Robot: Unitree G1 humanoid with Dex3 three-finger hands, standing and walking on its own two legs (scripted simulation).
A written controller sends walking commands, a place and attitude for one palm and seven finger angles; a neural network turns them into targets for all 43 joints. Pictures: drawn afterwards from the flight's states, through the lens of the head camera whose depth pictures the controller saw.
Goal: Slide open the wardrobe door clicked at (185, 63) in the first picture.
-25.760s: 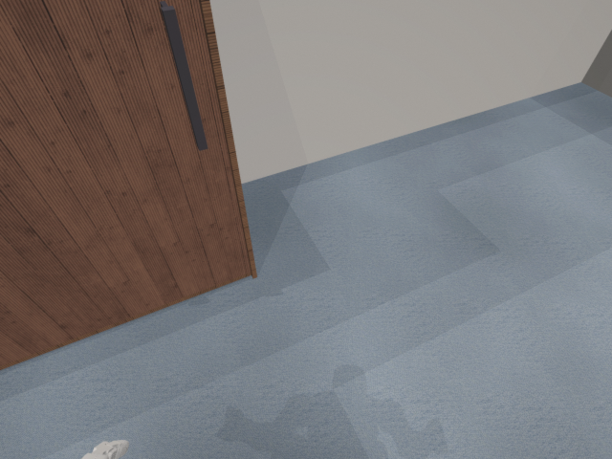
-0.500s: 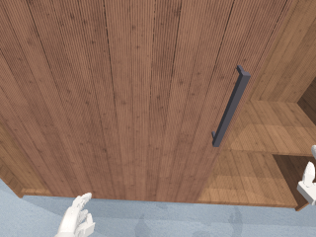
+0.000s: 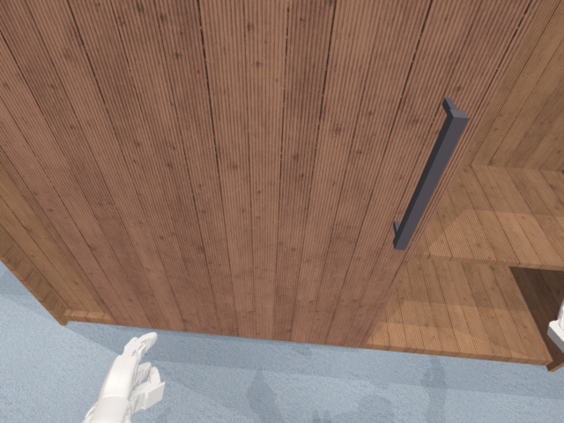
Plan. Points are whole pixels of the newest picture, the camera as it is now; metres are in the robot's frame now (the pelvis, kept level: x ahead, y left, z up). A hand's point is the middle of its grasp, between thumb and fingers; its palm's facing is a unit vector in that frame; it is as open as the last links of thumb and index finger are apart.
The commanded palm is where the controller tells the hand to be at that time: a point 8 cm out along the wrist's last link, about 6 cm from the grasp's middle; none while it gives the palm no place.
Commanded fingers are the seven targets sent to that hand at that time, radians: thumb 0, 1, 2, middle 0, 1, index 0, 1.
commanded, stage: step back with the hand held close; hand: right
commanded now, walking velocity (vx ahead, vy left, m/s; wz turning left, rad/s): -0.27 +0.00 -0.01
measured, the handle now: (420, 183) +0.51 -0.24 +0.08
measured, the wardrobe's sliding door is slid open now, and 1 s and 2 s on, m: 0.68 0.68 0.68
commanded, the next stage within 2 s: stop stepping back and stand still in 0.70 s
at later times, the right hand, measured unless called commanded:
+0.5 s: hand out of the picture +0.09 -0.33 +0.17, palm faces +0.48 +0.75 -0.45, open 7.4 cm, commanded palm +0.04 -0.36 +0.18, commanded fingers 0.00 -0.90 -0.90 0.20 0.30 0.20 0.30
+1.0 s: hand out of the picture -0.04 -0.39 +0.18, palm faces +0.48 +0.77 -0.41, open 7.4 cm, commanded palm -0.07 -0.41 +0.18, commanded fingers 0.00 -0.90 -0.90 0.20 0.30 0.20 0.30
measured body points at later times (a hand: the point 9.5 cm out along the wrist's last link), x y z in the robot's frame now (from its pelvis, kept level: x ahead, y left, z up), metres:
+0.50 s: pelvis -0.08 -0.05 -0.01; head -0.06 -0.07 +0.44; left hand +0.12 +0.16 -0.08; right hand +0.06 -0.37 +0.19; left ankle -0.07 +0.08 -0.74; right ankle +0.06 -0.10 -0.74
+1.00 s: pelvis -0.20 -0.11 -0.04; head -0.21 -0.17 +0.41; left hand -0.02 +0.12 -0.08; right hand -0.07 -0.42 +0.20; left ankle -0.22 +0.01 -0.75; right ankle -0.09 -0.16 -0.69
